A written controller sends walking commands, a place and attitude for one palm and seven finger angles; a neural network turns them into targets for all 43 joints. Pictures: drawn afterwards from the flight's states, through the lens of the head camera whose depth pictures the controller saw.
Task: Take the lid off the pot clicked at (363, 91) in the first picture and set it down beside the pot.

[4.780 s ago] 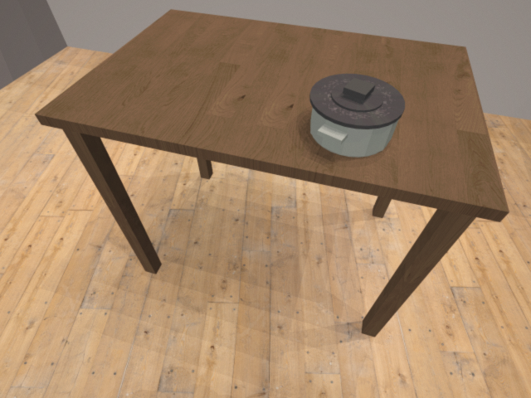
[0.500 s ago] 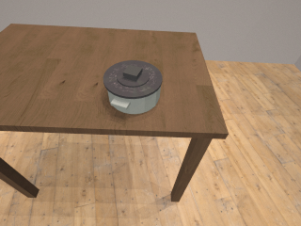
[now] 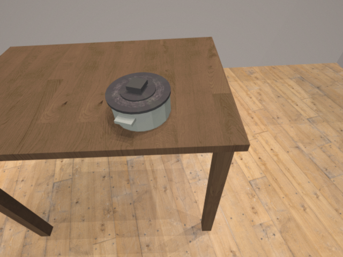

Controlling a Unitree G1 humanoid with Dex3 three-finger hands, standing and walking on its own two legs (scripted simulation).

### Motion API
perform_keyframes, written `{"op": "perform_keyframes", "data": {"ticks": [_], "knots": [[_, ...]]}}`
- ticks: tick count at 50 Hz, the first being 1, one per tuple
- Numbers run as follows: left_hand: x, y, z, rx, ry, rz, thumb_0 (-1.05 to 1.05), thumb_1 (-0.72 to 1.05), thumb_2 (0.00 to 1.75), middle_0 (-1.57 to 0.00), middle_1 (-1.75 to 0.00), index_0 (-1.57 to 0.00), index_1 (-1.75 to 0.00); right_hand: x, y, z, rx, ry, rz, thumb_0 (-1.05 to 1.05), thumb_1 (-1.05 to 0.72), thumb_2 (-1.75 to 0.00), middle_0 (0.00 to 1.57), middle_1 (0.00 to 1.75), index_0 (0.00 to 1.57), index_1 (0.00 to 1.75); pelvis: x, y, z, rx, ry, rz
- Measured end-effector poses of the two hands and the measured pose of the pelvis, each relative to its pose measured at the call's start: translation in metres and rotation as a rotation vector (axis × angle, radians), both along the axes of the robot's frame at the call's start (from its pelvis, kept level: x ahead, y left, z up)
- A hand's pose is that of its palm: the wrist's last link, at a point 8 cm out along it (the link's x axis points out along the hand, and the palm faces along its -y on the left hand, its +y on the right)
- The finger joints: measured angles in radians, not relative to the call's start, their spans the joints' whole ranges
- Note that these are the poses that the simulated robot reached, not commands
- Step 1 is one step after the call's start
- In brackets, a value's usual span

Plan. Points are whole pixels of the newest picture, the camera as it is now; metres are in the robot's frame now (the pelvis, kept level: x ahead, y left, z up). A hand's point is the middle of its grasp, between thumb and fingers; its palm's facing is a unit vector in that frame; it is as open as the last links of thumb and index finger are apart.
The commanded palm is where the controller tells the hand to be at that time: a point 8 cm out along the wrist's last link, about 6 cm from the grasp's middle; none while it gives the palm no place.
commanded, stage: look again from close up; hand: left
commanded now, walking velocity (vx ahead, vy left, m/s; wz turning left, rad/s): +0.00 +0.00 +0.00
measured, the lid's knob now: (137, 84) +0.53 +0.13 +0.14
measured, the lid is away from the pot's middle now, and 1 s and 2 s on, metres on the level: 0.00 0.00 0.00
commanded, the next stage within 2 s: shuffle to correct the standing spot in 0.68 s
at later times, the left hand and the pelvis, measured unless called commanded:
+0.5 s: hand out of the picture +0.00 +0.15 -0.17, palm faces +0.03 -0.98 -0.22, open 7.3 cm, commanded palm none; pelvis -0.01 -0.03 +0.00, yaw +0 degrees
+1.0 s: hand out of the picture +0.00 +0.15 -0.17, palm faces +0.05 -0.98 -0.19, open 7.3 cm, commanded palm none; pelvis +0.01 -0.03 +0.00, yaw +0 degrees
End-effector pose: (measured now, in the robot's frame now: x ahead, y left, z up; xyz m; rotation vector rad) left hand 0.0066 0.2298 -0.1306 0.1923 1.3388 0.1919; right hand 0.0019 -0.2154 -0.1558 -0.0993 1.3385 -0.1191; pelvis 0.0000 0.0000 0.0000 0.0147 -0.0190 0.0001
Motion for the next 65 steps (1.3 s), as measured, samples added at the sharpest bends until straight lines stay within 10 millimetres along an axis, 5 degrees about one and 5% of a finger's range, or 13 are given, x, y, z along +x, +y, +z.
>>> {"op": "perform_keyframes", "data": {"ticks": [21,42,52,60,65], "knots": [[-0.006,-0.034,-0.003,-0.027,0.012,0.008,0.01,0.92,0.90,-0.20,-0.30,-0.20,-0.30,-0.008,-0.032,0.008,-0.018,0.046,0.005,0.01,-0.91,-0.90,0.20,0.30,0.20,0.30,-0.005,-0.032,0.004,0.001,0.004,0.004],[-0.012,-0.035,-0.005,-0.041,0.025,0.020,0.01,0.92,0.90,-0.20,-0.30,-0.20,-0.30,-0.022,-0.024,0.010,-0.008,0.086,-0.002,0.01,-0.91,-0.90,0.20,0.30,0.20,0.30,-0.008,-0.032,0.005,-0.001,0.007,0.004],[-0.006,-0.032,-0.015,-0.069,0.050,0.037,0.00,0.91,0.90,-0.20,-0.30,-0.20,-0.30,-0.023,-0.018,0.008,-0.013,0.121,-0.019,0.01,-0.91,-0.90,0.20,0.30,0.20,0.30,0.013,-0.026,-0.002,0.000,0.019,0.000],[0.029,-0.038,-0.017,-0.050,0.020,0.062,0.00,0.91,0.90,-0.20,-0.30,-0.20,-0.30,-0.008,-0.019,-0.002,0.007,0.180,-0.021,0.01,-0.91,-0.90,0.20,0.30,0.20,0.30,0.046,-0.033,-0.010,-0.002,0.038,0.037],[0.026,-0.043,-0.014,-0.045,0.023,0.122,0.00,0.91,0.90,-0.20,-0.30,-0.20,-0.30,0.049,-0.026,0.003,-0.019,0.147,0.038,0.01,-0.91,-0.90,0.20,0.30,0.20,0.30,0.062,-0.031,-0.005,0.010,0.029,0.046]]}}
